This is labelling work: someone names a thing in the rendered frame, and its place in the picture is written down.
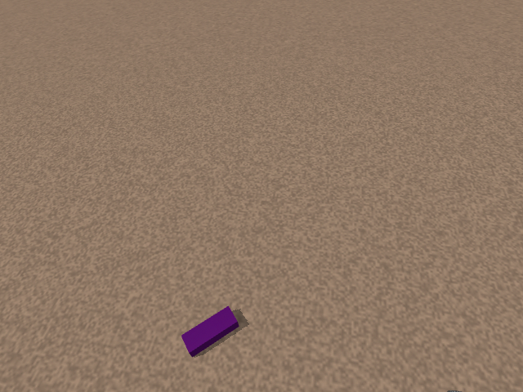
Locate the carton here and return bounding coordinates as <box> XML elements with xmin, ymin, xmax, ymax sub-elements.
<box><xmin>181</xmin><ymin>306</ymin><xmax>239</xmax><ymax>357</ymax></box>

